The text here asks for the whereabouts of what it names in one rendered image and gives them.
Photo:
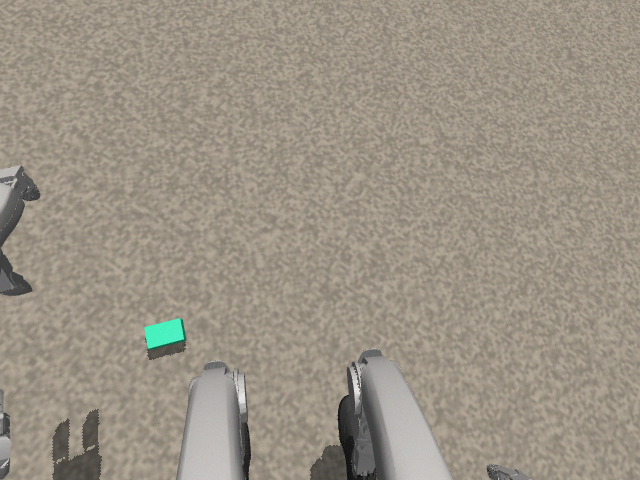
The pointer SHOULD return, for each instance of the right robot hand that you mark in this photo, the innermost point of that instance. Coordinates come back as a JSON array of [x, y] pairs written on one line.
[[497, 472]]

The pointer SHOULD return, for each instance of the left robot hand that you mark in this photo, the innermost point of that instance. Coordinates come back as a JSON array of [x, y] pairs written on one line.
[[15, 185]]

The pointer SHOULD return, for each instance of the small box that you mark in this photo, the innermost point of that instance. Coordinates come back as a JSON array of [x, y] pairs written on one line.
[[165, 334]]

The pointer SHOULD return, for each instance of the right robot foot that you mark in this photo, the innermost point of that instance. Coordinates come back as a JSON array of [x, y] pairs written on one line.
[[347, 441]]

